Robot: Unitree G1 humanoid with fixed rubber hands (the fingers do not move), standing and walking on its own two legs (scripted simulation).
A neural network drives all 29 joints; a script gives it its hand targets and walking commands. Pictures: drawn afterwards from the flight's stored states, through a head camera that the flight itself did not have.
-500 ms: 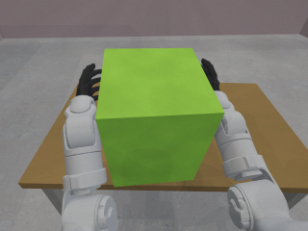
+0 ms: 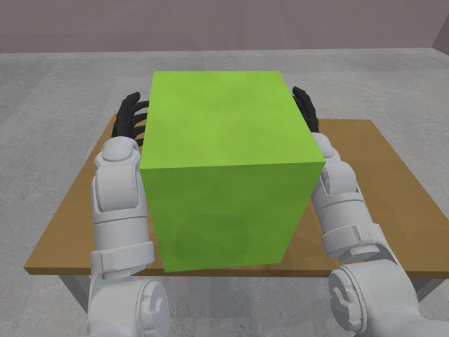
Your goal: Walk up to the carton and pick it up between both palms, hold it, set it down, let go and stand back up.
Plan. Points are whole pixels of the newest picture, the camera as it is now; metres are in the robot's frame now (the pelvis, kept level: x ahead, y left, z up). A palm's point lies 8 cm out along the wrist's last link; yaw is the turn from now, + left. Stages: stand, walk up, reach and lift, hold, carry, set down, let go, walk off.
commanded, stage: hold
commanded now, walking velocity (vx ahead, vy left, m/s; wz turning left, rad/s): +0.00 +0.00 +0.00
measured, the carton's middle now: (221, 173) +0.33 +0.00 +0.17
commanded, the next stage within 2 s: set down in 1.36 s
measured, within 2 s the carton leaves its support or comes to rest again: neither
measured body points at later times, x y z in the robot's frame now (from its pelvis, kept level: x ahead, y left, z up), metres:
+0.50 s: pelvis +0.00 +0.00 +0.00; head -0.05 +0.02 +0.45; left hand +0.38 +0.15 +0.23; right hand +0.38 -0.15 +0.23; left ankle +0.00 +0.12 -0.75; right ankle +0.04 -0.12 -0.75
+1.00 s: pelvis +0.00 +0.00 +0.00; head -0.06 +0.03 +0.45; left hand +0.37 +0.16 +0.22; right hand +0.38 -0.14 +0.23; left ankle +0.00 +0.12 -0.75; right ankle +0.04 -0.12 -0.75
